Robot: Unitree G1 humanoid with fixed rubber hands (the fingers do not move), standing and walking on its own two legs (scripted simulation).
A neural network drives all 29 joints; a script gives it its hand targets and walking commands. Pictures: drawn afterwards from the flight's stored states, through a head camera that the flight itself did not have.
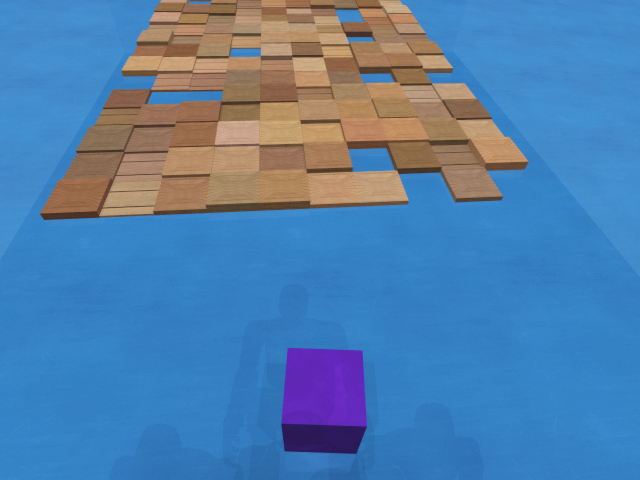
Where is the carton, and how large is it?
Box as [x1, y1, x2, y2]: [281, 348, 366, 453]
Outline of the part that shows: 288,348 281,421 284,449 290,451 355,453 366,427 362,350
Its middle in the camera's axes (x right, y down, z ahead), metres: +0.01 +0.47 +1.10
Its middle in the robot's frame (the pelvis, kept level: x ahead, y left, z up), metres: +0.46 -0.03 -0.65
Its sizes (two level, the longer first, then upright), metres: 0.210 0.200 0.250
